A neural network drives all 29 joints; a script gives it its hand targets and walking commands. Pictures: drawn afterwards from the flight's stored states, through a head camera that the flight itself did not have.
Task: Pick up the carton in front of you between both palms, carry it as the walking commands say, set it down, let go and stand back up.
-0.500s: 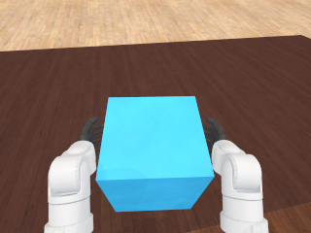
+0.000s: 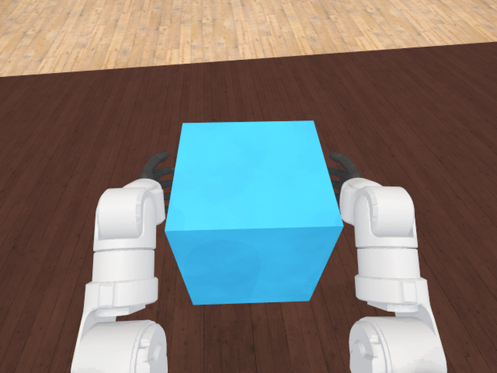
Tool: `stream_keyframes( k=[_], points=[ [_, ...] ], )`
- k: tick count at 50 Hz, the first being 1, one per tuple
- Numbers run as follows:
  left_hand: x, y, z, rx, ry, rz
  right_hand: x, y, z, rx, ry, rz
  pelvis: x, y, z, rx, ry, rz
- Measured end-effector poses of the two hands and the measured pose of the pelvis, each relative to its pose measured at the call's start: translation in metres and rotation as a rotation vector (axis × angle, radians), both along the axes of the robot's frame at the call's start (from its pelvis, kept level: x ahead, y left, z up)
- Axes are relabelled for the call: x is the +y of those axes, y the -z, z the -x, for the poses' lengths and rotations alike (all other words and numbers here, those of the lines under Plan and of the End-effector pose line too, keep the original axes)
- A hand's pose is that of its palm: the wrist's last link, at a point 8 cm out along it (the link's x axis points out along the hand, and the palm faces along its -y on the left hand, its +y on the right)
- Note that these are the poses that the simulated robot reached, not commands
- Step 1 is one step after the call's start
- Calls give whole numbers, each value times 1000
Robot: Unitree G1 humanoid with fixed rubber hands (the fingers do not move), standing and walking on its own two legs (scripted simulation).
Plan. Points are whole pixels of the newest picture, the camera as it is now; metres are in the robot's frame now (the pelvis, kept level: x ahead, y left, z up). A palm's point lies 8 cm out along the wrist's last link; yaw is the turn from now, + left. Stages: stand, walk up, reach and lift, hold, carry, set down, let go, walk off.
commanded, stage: carry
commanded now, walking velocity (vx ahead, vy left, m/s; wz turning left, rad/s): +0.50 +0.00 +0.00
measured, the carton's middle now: (250, 217) +0.37 +0.01 +0.03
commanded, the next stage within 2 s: none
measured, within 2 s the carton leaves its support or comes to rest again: neither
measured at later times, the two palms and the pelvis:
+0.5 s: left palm (180, 84) +0.71 +0.16 +0.06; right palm (311, 87) +0.69 -0.14 +0.06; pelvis +0.34 +0.03 -0.04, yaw -2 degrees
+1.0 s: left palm (198, 38) +1.01 +0.16 +0.02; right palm (297, 35) +1.02 -0.14 +0.02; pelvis +0.66 -0.01 -0.08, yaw +0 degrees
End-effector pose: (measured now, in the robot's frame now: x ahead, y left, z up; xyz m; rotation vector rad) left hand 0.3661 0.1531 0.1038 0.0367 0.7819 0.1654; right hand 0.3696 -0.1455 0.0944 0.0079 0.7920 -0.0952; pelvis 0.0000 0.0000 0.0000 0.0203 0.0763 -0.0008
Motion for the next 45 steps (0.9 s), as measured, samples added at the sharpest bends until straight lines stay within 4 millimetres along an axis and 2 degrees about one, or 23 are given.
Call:
stream_keyframes(
  k=[4, 11, 14, 16, 18, 20, 23, 26, 30, 35, 40, 43, 45],
  points=[
    [1, 13, -41, 24, -34, 27, 1, 10, -47, 27, -1, -7, -6, -10, -46, 19, 0, -13],
    [5, 2, -138, -95, -52, 59, 4, 0, -140, -90, 36, -37, -2, -8, -140, 41, 14, -5],
    [10, -3, -187, -149, -38, 64, 9, -6, -187, -145, 44, -31, 5, 4, -189, 33, 20, 16],
    [14, -1, -223, -177, -21, 66, 14, -7, -220, -175, 47, -15, 10, 19, -226, 16, 27, 35],
    [17, 6, -261, -200, 8, 69, 16, -5, -252, -199, 53, 14, 15, 39, -262, -3, 33, 52],
    [17, 18, -292, -170, 29, 70, 17, 3, -279, -171, 52, 45, 17, 48, -286, -5, 26, 30],
    [13, 36, -326, -68, 62, 52, 13, 24, -306, -68, 71, 44, 24, 46, -319, 0, 21, 39],
    [8, 46, -358, -9, 81, 48, 8, 35, -331, -9, 92, 39, 29, 39, -352, 8, 26, 47],
    [3, 50, -405, -8, 89, 57, 4, 38, -374, -8, 115, 34, 31, 34, -396, 22, 26, 56],
    [-3, 47, -467, -59, 78, 74, -3, 32, -438, -60, 121, 31, 26, 36, -459, 30, 15, 53],
    [-14, 42, -541, -134, 71, 67, -14, 29, -516, -134, 107, 29, 14, 56, -535, 19, 5, 27],
    [-16, 47, -585, -163, 55, 29, -16, 40, -569, -163, 71, 15, 8, 81, -585, -2, -1, 9],
    [-13, 57, -608, -134, 42, 6, -13, 53, -598, -133, 45, 6, 4, 88, -607, -1, 5, 24]
  ],
)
